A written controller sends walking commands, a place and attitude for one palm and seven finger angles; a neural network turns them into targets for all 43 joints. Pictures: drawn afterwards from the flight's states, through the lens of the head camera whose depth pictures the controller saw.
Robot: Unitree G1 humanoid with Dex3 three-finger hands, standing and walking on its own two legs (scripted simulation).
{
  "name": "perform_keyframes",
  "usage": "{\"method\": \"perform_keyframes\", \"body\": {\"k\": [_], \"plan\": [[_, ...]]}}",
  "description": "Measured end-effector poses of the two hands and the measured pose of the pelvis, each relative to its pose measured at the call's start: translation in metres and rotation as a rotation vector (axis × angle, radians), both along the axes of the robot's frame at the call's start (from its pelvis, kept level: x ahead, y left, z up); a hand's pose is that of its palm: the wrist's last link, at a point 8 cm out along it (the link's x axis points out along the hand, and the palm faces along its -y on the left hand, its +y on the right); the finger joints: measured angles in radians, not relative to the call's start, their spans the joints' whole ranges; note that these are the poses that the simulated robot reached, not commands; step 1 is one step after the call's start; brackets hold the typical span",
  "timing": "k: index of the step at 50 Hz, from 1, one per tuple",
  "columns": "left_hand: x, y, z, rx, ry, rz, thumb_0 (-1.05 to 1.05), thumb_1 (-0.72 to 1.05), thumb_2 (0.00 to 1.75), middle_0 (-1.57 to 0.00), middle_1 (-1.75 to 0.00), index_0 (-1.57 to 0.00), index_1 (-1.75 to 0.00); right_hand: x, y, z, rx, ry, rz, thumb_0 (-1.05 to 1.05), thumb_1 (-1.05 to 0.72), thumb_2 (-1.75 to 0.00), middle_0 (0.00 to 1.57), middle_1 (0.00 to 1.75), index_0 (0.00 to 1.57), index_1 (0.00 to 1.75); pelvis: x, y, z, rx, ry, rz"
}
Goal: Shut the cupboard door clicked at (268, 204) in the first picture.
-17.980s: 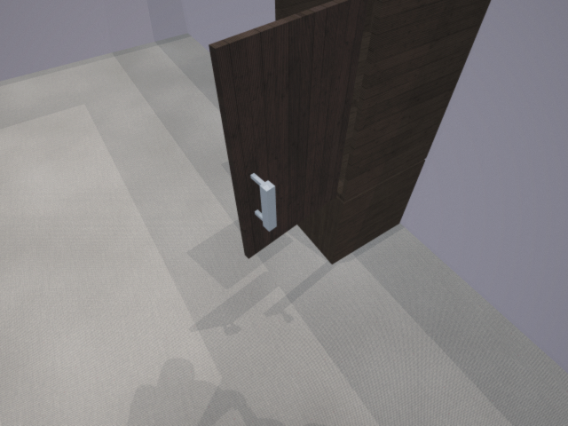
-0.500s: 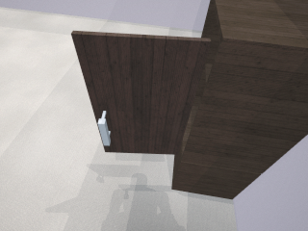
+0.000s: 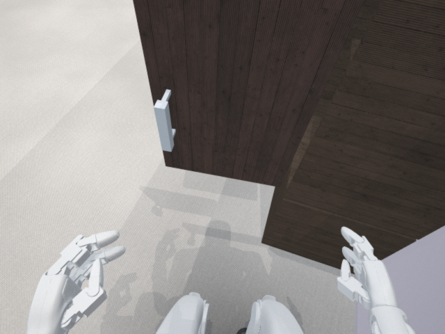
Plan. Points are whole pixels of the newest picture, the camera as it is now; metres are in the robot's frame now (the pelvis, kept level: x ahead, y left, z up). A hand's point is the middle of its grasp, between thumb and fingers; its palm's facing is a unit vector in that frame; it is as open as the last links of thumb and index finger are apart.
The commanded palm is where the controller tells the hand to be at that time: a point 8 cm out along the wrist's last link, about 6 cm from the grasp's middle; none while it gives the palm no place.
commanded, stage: raise the hand and make a fist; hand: left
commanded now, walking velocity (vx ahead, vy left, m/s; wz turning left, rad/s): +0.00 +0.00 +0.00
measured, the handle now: (167, 121) +0.55 +0.20 +0.00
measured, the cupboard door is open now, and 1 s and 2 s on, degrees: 98 98 98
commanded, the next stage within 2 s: bring the fist close to the handle in 1.38 s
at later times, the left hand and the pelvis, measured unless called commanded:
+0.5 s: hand (126, 250) +0.23 +0.19 +0.04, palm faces -0.04 -1.00 -0.03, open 3.4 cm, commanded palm +0.21 +0.24 +0.04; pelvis +0.02 +0.01 +0.00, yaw -1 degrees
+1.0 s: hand (115, 238) +0.24 +0.20 +0.05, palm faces -0.03 -1.00 -0.03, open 3.1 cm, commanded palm +0.22 +0.25 +0.04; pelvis +0.02 +0.02 +0.00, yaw -1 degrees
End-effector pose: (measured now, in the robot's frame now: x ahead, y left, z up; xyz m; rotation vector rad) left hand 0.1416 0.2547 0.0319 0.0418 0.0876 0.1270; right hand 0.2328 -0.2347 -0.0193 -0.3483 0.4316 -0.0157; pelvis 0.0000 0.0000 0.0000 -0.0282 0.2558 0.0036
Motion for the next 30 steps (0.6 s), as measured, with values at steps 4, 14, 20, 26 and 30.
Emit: {"method": "perform_keyframes", "body": {"k": [4, 14, 20, 26, 30], "plan": [[0.024, -0.014, 0.036, 0.020, -0.201, -0.077, 0.02, 0.90, 0.90, -0.59, -0.73, -0.59, -0.73, 0.012, 0.024, -0.022, 0.055, 0.009, 0.045, 0.01, -0.90, -0.90, 0.20, 0.30, 0.20, 0.30, 0.002, -0.001, -0.006, -0.021, 0.028, 0.015], [0.085, -0.032, -0.001, -0.072, 0.103, -0.217, 0.02, 0.90, 0.90, -0.77, -0.93, -0.77, -0.93, -0.033, 0.022, -0.055, 0.158, 0.220, -0.134, 0.01, -0.90, -0.90, 0.21, 0.30, 0.21, 0.30, 0.018, -0.002, 0.000, -0.002, 0.071, -0.026], [0.068, -0.005, 0.034, 0.009, -0.034, -0.060, 0.02, 0.90, 0.90, -0.88, -1.05, -0.88, -1.05, -0.052, 0.003, -0.054, 0.093, 0.289, -0.181, 0.01, -0.90, -0.90, 0.20, 0.30, 0.21, 0.30, 0.028, 0.003, 0.006, -0.004, 0.077, -0.019], [0.072, -0.018, 0.004, -0.031, -0.016, -0.196, 0.01, 0.90, 0.90, -0.99, -1.17, -0.99, -1.17, -0.046, -0.009, -0.056, 0.032, 0.257, -0.180, 0.01, -0.90, -0.90, 0.20, 0.30, 0.20, 0.30, 0.022, 0.010, -0.005, -0.012, 0.095, -0.017], [0.081, -0.021, -0.002, -0.045, -0.002, -0.240, 0.02, 0.90, 0.90, -1.07, -1.25, -1.07, -1.25, -0.037, -0.006, -0.050, 0.023, 0.216, -0.185, 0.01, -0.90, -0.90, 0.20, 0.30, 0.20, 0.30, 0.020, 0.012, -0.008, -0.014, 0.094, -0.023]]}}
